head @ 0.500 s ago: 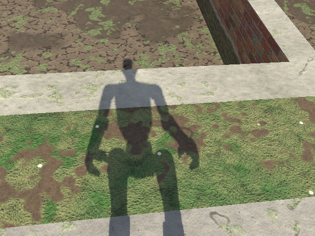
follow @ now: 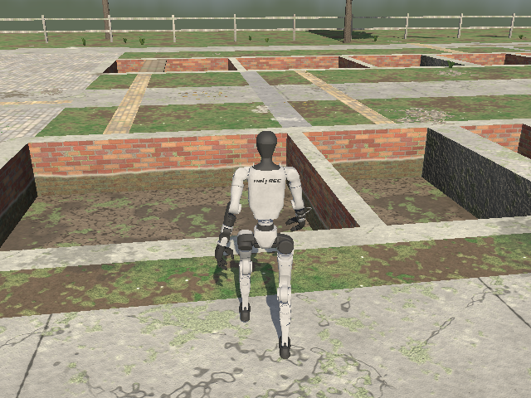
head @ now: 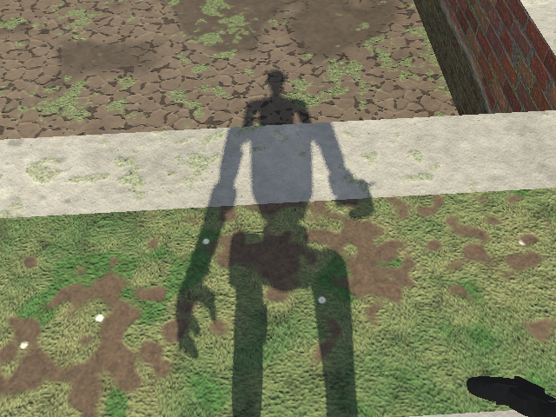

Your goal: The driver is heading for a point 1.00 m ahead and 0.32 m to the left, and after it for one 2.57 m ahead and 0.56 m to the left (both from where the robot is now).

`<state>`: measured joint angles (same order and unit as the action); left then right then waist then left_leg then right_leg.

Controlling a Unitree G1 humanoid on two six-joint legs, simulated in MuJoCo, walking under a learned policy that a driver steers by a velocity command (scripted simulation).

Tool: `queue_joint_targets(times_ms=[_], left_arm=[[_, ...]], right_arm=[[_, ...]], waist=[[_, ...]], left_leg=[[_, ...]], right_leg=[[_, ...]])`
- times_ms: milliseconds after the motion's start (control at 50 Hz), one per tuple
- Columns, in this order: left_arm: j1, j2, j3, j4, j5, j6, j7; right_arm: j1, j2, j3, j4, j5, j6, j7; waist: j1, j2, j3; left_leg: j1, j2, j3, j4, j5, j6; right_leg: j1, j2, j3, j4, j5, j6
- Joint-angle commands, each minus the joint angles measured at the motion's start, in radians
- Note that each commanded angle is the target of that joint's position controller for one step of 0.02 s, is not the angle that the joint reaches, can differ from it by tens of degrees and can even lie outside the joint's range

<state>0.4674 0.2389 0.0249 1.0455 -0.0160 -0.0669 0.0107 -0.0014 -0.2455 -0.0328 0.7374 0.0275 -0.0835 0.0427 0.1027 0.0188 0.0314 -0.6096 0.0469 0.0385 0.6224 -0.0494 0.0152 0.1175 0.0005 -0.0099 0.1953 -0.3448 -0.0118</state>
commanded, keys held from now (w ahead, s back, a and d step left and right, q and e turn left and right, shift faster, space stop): w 0.52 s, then w+q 0.48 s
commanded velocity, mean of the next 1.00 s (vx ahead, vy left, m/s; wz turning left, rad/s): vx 0.49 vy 0.00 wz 0.17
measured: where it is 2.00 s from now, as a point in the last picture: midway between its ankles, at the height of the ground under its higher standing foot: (245, 217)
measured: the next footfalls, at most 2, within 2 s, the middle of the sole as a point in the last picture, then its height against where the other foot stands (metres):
left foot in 0.08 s outside the picture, level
right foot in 0.66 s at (374, 396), level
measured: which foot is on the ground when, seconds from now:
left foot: up 0.00-0.06, down 0.08-0.66, up 0.68-1.00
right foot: down 0.00-0.10, up 0.12-0.64, down 0.66-1.00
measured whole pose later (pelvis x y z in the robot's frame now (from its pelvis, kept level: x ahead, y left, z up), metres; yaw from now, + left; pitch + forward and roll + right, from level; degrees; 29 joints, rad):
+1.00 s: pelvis +0.53 -0.02 +0.01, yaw +13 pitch +0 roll -2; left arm 0.30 0.25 0.07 0.97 0.01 -0.10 0.01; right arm 0.16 -0.28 -0.08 0.82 0.02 -0.03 0.01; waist 0.06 0.04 0.02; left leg -0.70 0.12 -0.06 0.85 -0.02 0.02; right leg -0.01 0.02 -0.21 0.22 -0.22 -0.03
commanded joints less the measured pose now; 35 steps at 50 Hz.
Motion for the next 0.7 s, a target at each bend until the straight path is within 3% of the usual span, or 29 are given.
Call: queue_joint_targets(times_ms=[20,40,60,80,100,120,140,160,180,200,220,260,320,360,440,520,560,600,620,640,660,680,700], left_arm=[[-0.031,0.200,0.045,-0.038,-0.009,-0.014,0.006],[-0.038,0.207,0.050,-0.039,-0.007,-0.010,0.005],[-0.048,0.205,0.051,-0.042,-0.001,-0.001,0.004],[-0.049,0.191,0.046,-0.049,0.008,0.006,0.005],[-0.026,0.138,0.028,-0.076,0.034,0.008,0.005],[0.105,-0.004,-0.006,-0.075,0.013,-0.012,-0.006],[0.008,0.117,0.022,-0.081,-0.014,-0.033,-0.015],[-0.093,0.165,0.038,-0.117,-0.034,-0.045,-0.018],[-0.131,0.156,0.037,-0.123,-0.029,-0.048,-0.010],[-0.136,0.143,0.043,-0.123,-0.013,-0.043,-0.004],[-0.108,0.126,0.044,-0.116,-0.007,-0.030,-0.002],[-0.100,0.098,0.045,-0.115,-0.004,-0.008,0.002],[-0.214,0.106,0.051,-0.160,0.008,0.005,0.007],[-0.281,0.105,0.053,-0.181,0.016,0.000,0.004],[-0.409,0.080,0.043,-0.216,0.012,-0.015,-0.010],[-0.522,0.074,0.032,-0.258,0.001,-0.024,-0.030],[-0.557,0.086,0.032,-0.284,-0.001,-0.032,-0.041],[-0.516,0.117,0.041,-0.283,-0.003,-0.043,-0.047],[-0.452,0.140,0.052,-0.269,-0.004,-0.048,-0.046],[-0.308,0.183,0.076,-0.226,-0.003,-0.052,-0.039],[-0.112,0.256,0.100,-0.186,0.014,-0.054,-0.028],[-0.020,0.344,0.122,-0.159,0.025,-0.042,-0.024],[-0.021,0.247,0.095,-0.164,0.020,-0.042,-0.026]], right_arm=[[-0.069,-0.100,-0.026,-0.084,0.002,-0.009,-0.002],[-0.017,-0.121,-0.037,-0.072,-0.002,-0.008,-0.005],[0.096,-0.148,-0.055,-0.037,-0.004,-0.005,-0.010],[0.253,-0.178,-0.075,0.012,-0.002,0.002,-0.018],[0.415,-0.250,-0.093,0.046,-0.012,0.011,-0.031],[0.422,-0.280,-0.087,0.060,-0.026,0.006,-0.015],[0.365,-0.184,-0.063,0.051,-0.017,0.000,-0.010],[0.276,-0.152,-0.052,0.042,-0.013,-0.008,-0.009],[0.207,-0.141,-0.047,0.034,-0.018,-0.015,-0.006],[0.167,-0.123,-0.044,0.032,-0.028,-0.021,-0.001],[0.148,-0.109,-0.040,0.037,-0.037,-0.027,0.000],[0.159,-0.100,-0.037,0.056,-0.032,-0.035,0.000],[0.213,-0.139,-0.045,0.086,-0.035,-0.037,-0.019],[0.256,-0.153,-0.048,0.104,-0.032,-0.031,-0.032],[0.320,-0.170,-0.050,0.134,-0.020,-0.020,-0.048],[0.394,-0.177,-0.053,0.177,-0.013,-0.004,-0.052],[0.415,-0.179,-0.056,0.191,-0.008,0.007,-0.053],[0.400,-0.196,-0.063,0.189,-0.004,0.017,-0.056],[0.377,-0.207,-0.066,0.183,-0.004,0.022,-0.056],[0.363,-0.189,-0.058,0.176,-0.008,0.025,-0.055],[0.359,-0.136,-0.036,0.150,-0.023,0.023,-0.054],[0.477,-0.014,-0.004,0.132,-0.020,0.005,-0.050],[0.455,-0.092,-0.021,0.149,0.004,-0.011,-0.051]], waist=[[-0.078,-0.134,0.064],[-0.112,-0.141,0.019],[-0.173,-0.139,-0.053],[-0.242,-0.125,-0.141],[-0.275,0.039,-0.272],[-0.182,0.308,-0.417],[-0.203,0.180,-0.288],[-0.181,0.124,-0.133],[-0.146,0.034,-0.074],[-0.115,0.023,-0.042],[-0.082,0.051,-0.048],[-0.064,0.056,-0.039],[-0.079,0.037,0.015],[-0.098,0.024,0.027],[-0.144,0.022,0.038],[-0.182,0.021,0.061],[-0.180,0.026,0.068],[-0.145,0.053,0.044],[-0.103,0.068,0.010],[-0.033,0.055,-0.080],[0.040,-0.006,-0.244],[-0.007,-0.268,-0.380],[0.020,-0.253,-0.399]], left_leg=[[0.128,-0.031,-0.001,-0.087,0.050,0.039],[0.199,-0.049,0.010,-0.084,0.027,0.060],[0.341,-0.073,0.027,-0.082,0.008,0.087],[0.558,-0.066,0.019,-0.074,-0.002,0.114],[0.840,0.143,-0.232,-0.060,-0.058,0.170],[1.024,0.348,-0.750,-0.276,-0.361,0.322],[0.907,0.315,-0.780,-0.374,-0.493,0.273],[0.753,0.287,-0.625,-0.394,-0.452,0.232],[0.610,0.251,-0.506,-0.416,-0.314,0.217],[0.508,0.211,-0.410,-0.436,-0.206,0.209],[0.448,0.183,-0.349,-0.461,-0.164,0.202],[0.391,0.163,-0.285,-0.502,-0.131,0.216],[0.388,0.167,-0.247,-0.547,-0.127,0.232],[0.427,0.167,-0.224,-0.554,-0.103,0.227],[0.463,0.140,-0.141,-0.547,-0.056,0.195],[0.567,0.171,-0.122,-0.505,-0.029,0.191],[0.614,0.198,-0.151,-0.455,0.000,0.184],[0.636,0.215,-0.186,-0.397,0.071,0.170],[0.628,0.206,-0.186,-0.330,0.185,0.158],[0.588,0.150,-0.150,-0.170,0.301,0.131],[0.414,0.085,-0.102,0.116,0.170,0.093],[0.009,-0.089,-0.030,0.480,-0.335,0.013],[-0.091,-0.072,-0.171,0.635,-0.529,0.017]], right_leg=[[-0.093,-0.249,0.088,-0.020,0.615,-0.133],[-0.064,-0.250,0.071,0.057,0.769,-0.119],[-0.072,-0.227,0.044,0.196,0.897,-0.100],[-0.166,-0.187,0.021,0.390,0.885,-0.075],[-0.396,-0.115,-0.013,0.729,0.511,-0.051],[-0.675,0.062,0.069,1.037,-0.207,-0.017],[-0.775,0.007,0.151,1.143,-0.208,-0.036],[-0.823,-0.041,0.119,1.140,-0.107,-0.055],[-0.777,-0.091,0.101,1.097,-0.011,-0.055],[-0.731,-0.123,0.097,1.045,0.045,-0.051],[-0.668,-0.148,0.107,1.014,0.080,-0.048],[-0.642,-0.158,0.094,0.957,0.091,-0.035],[-0.758,-0.172,0.090,0.822,0.198,-0.004],[-0.815,-0.168,0.088,0.712,0.303,0.014],[-0.783,-0.129,0.046,0.492,0.460,0.027],[-0.785,-0.103,0.030,0.373,0.438,0.020],[-0.772,-0.092,0.042,0.325,0.369,0.004],[-0.685,-0.070,0.038,0.288,0.293,-0.014],[-0.581,-0.046,0.017,0.268,0.264,-0.028],[-0.377,-0.026,0.000,0.247,0.264,-0.055],[-0.061,-0.162,0.128,0.297,0.268,-0.116],[0.296,-0.411,0.559,0.220,0.093,-0.250],[0.271,-0.425,0.707,0.120,-0.020,-0.258]])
